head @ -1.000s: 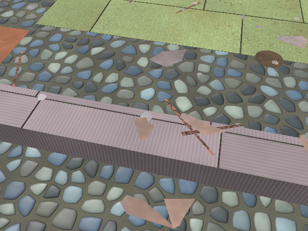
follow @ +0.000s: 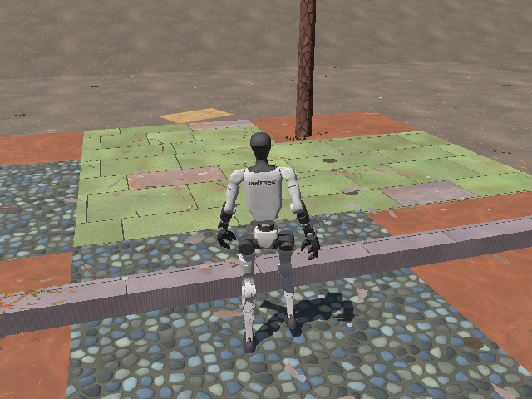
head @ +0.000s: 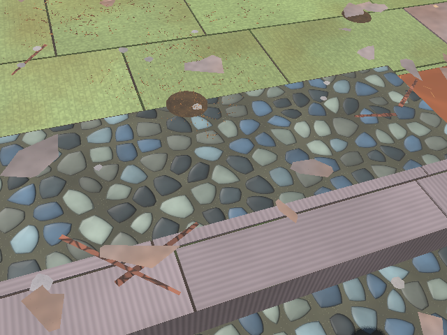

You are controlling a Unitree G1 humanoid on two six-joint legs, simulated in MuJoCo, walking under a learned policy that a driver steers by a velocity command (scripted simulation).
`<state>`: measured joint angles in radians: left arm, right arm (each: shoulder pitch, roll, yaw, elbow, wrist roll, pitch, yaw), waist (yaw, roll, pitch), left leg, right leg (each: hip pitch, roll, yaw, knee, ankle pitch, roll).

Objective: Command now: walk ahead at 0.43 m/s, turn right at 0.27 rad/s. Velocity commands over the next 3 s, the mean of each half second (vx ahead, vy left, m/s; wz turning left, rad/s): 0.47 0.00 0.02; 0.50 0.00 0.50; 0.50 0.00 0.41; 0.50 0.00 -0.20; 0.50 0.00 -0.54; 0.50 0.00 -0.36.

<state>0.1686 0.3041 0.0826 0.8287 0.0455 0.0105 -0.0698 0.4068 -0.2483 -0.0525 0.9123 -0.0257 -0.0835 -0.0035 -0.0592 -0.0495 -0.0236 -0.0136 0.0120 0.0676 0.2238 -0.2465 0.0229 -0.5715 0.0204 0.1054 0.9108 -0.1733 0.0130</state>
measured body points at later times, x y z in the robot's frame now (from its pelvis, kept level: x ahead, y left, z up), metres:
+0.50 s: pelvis +0.22 -0.05 -0.01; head +0.24 -0.05 +0.44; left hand +0.22 +0.21 -0.14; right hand +0.32 -0.29 -0.15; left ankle +0.31 +0.09 -0.68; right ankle +0.15 -0.12 -0.75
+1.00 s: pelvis +0.55 +0.10 +0.08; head +0.60 +0.10 +0.53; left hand +0.65 +0.38 -0.01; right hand +0.70 -0.11 -0.07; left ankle +0.59 +0.13 -0.59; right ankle +0.56 -0.08 -0.42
